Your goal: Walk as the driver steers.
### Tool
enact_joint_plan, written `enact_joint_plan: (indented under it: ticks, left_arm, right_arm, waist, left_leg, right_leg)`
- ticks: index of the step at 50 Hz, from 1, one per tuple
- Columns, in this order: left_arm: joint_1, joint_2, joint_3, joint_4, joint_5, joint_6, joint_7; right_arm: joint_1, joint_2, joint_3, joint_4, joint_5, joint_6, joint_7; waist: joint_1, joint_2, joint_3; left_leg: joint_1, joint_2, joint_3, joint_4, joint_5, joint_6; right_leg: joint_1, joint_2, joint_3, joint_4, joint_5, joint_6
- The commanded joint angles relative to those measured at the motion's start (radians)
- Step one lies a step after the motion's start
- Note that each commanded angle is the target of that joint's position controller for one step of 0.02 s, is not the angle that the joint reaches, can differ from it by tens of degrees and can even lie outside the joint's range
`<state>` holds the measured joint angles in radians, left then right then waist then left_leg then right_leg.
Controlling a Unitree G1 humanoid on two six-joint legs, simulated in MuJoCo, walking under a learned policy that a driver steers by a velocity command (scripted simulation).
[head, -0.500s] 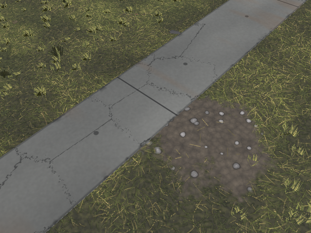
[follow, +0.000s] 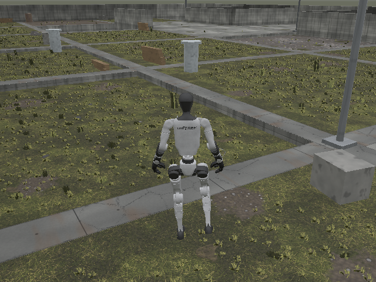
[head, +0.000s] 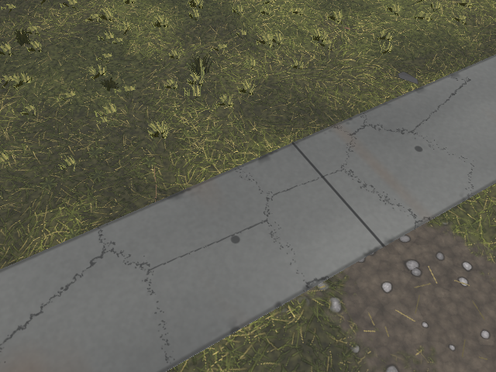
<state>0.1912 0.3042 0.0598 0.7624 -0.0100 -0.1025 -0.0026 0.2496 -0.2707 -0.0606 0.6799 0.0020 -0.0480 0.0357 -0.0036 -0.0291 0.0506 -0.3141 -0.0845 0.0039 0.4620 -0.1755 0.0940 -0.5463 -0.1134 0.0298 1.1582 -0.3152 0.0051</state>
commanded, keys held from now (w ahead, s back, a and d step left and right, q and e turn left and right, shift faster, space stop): w+e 0.12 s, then w+q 0.88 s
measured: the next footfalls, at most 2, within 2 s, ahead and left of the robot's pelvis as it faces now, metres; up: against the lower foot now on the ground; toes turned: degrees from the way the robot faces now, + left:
right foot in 0.38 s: +0.40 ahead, -0.17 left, +0.00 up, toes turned +1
left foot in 0.92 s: +0.65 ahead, +0.18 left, +0.00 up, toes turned +20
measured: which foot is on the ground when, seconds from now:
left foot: down 0.00-0.40, up 0.42-0.90, down 0.92-1.00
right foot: up 0.00-0.36, down 0.38-0.94, up 0.96-1.00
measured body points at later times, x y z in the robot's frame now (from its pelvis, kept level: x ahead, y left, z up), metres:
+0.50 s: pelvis +0.28 -0.06 -0.01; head +0.32 -0.07 +0.44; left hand +0.43 +0.21 -0.10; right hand +0.34 -0.34 -0.14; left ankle +0.15 +0.07 -0.65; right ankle +0.36 -0.16 -0.74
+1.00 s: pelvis +0.56 +0.06 -0.02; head +0.57 +0.07 +0.43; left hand +0.50 +0.30 -0.16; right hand +0.79 -0.13 -0.12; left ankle +0.61 +0.17 -0.74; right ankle +0.41 -0.16 -0.66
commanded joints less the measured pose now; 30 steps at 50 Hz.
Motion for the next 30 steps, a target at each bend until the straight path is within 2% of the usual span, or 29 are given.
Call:
enact_joint_plan:
  ticks: [1,3,6,8,10,13,16,17,18,19,20,21,22,23,24,25,26,28,30]
  left_arm:
    - [0.079,0.081,0.023,-0.021,0.004,0.021,0.004]
    - [0.020,0.066,0.017,-0.035,0.003,0.029,0.006]
    - [-0.035,0.054,0.012,-0.040,-0.004,0.024,-0.004]
    - [-0.116,0.039,0.006,-0.068,0.005,0.016,-0.011]
    - [-0.186,0.026,0.000,-0.094,0.006,0.008,-0.020]
    - [-0.252,0.028,-0.002,-0.124,0.005,-0.005,-0.039]
    - [-0.213,0.055,0.006,-0.125,0.003,-0.017,-0.050]
    - [-0.165,0.073,0.015,-0.115,0.003,-0.020,-0.047]
    - [-0.056,0.101,0.031,-0.086,0.003,-0.023,-0.040]
    - [0.104,0.154,0.050,-0.055,0.015,-0.025,-0.030]
    - [0.246,0.248,0.074,-0.039,0.035,-0.021,-0.017]
    - [0.288,0.196,0.062,-0.019,0.021,-0.012,-0.020]
    - [0.226,0.127,0.041,-0.030,0.010,-0.005,-0.015]
    - [0.156,0.093,0.030,-0.036,0.009,0.002,-0.008]
    - [0.088,0.067,0.021,-0.032,0.012,0.003,-0.007]
    - [0.042,0.045,0.015,-0.031,0.018,-0.002,-0.007]
    - [0.012,0.044,0.016,-0.028,0.023,-0.007,-0.008]
    - [-0.016,0.057,0.024,-0.015,0.022,-0.018,-0.010]
    - [-0.012,0.079,0.034,0.001,0.024,-0.024,-0.007]
  right_arm:
    - [-0.016,-0.127,-0.031,-0.052,-0.008,-0.040,-0.009]
    - [0.013,-0.132,-0.031,-0.023,-0.009,-0.047,-0.017]
    - [0.029,-0.129,-0.026,0.004,-0.012,-0.049,-0.027]
    - [0.063,-0.137,-0.025,0.028,0.000,-0.047,-0.028]
    - [0.104,-0.148,-0.027,0.054,0.010,-0.038,-0.030]
    - [0.153,-0.164,-0.034,0.083,0.016,-0.018,-0.035]
    - [0.150,-0.175,-0.041,0.097,0.022,-0.003,-0.047]
    - [0.136,-0.183,-0.044,0.096,0.021,0.000,-0.048]
    - [0.115,-0.179,-0.041,0.094,0.020,0.003,-0.049]
    - [0.104,-0.145,-0.026,0.080,0.010,0.001,-0.049]
    - [0.208,-0.045,0.002,0.055,0.001,-0.014,-0.044]
    - [0.244,-0.041,0.009,0.067,0.023,-0.028,-0.040]
    - [0.159,-0.148,-0.021,0.056,0.047,-0.031,-0.040]
    - [0.078,-0.157,-0.024,0.031,0.047,-0.029,-0.041]
    - [0.044,-0.144,-0.025,0.022,0.035,-0.022,-0.041]
    - [0.054,-0.130,-0.032,0.027,0.028,-0.010,-0.042]
    - [0.088,-0.105,-0.031,0.036,0.031,0.005,-0.042]
    - [0.096,-0.068,-0.027,0.034,0.031,0.028,-0.045]
    - [0.063,-0.064,-0.029,0.016,0.022,0.035,-0.048]
  waist:
    - [0.027,0.086,-0.113]
    - [0.007,0.076,-0.072]
    - [-0.021,0.080,-0.043]
    - [-0.048,0.076,-0.013]
    - [-0.073,0.073,0.017]
    - [-0.090,0.073,0.037]
    - [-0.048,0.108,0.010]
    - [-0.018,0.126,-0.021]
    - [0.047,0.125,-0.093]
    - [0.120,0.107,-0.227]
    - [0.117,-0.089,-0.416]
    - [0.118,-0.260,-0.538]
    - [0.133,-0.152,-0.366]
    - [0.115,-0.098,-0.235]
    - [0.080,-0.053,-0.137]
    - [0.043,-0.075,-0.092]
    - [0.015,-0.095,-0.069]
    - [-0.008,-0.078,-0.035]
    - [-0.011,-0.049,-0.020]
  left_leg:
    - [0.131,0.279,-0.233,-0.259,0.301,0.178]
    - [0.148,0.275,-0.174,-0.286,0.324,0.162]
    - [0.188,0.252,-0.084,-0.309,0.289,0.112]
    - [0.196,0.249,-0.088,-0.320,0.267,0.105]
    - [0.243,0.260,-0.110,-0.312,0.244,0.113]
    - [0.340,0.298,-0.159,-0.251,0.271,0.126]
    - [0.377,0.322,-0.207,-0.174,0.359,0.102]
    - [0.371,0.311,-0.210,-0.122,0.471,0.089]
    - [0.338,0.269,-0.184,-0.002,0.602,0.067]
    - [0.202,0.212,-0.151,0.208,0.529,0.030]
    - [-0.172,0.077,-0.088,0.597,0.129,-0.043]
    - [-0.357,0.014,-0.154,0.804,-0.415,-0.065]
    - [-0.448,0.081,-0.178,0.878,-0.368,-0.065]
    - [-0.468,0.133,-0.132,0.865,-0.282,-0.062]
    - [-0.432,0.167,-0.114,0.810,-0.219,-0.064]
    - [-0.376,0.198,-0.118,0.760,-0.174,-0.065]
    - [-0.316,0.211,-0.115,0.741,-0.151,-0.069]
    - [-0.306,0.220,-0.105,0.715,-0.115,-0.080]
    - [-0.349,0.228,-0.114,0.652,-0.030,-0.092]
  right_leg:
    - [-0.085,-0.047,0.020,-0.047,0.115,0.014]
    - [-0.148,-0.050,0.026,-0.136,0.218,0.024]
    - [-0.166,-0.028,0.027,-0.301,0.401,0.014]
    - [-0.151,-0.014,0.000,-0.415,0.464,0.006]
    - [-0.162,0.007,-0.013,-0.511,0.465,0.004]
    - [-0.190,0.038,-0.012,-0.602,0.393,-0.002]
    - [-0.090,0.068,-0.007,-0.660,0.293,-0.026]
    - [0.003,0.092,-0.026,-0.669,0.253,-0.040]
    - [0.182,0.121,-0.057,-0.702,0.273,-0.067]
    - [0.475,0.043,0.001,-0.653,0.329,-0.117]
    - [0.915,-0.228,0.347,-0.627,0.290,-0.245]
    - [1.020,-0.337,0.674,-0.774,0.105,-0.315]
    - [0.892,-0.299,0.568,-0.823,-0.033,-0.260]
    - [0.739,-0.267,0.430,-0.850,-0.046,-0.220]
    - [0.580,-0.225,0.329,-0.895,0.011,-0.205]
    - [0.473,-0.191,0.245,-0.935,0.058,-0.190]
    - [0.396,-0.172,0.184,-0.971,0.088,-0.185]
    - [0.328,-0.169,0.086,-1.019,0.178,-0.199]
    - [0.337,-0.172,0.012,-1.036,0.255,-0.208]
Keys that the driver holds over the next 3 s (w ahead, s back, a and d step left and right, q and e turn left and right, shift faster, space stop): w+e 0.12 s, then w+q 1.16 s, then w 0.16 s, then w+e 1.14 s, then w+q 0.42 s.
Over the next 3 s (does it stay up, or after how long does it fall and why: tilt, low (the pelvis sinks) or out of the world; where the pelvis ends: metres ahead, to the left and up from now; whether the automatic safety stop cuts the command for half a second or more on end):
stays up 1.59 0.52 -0.17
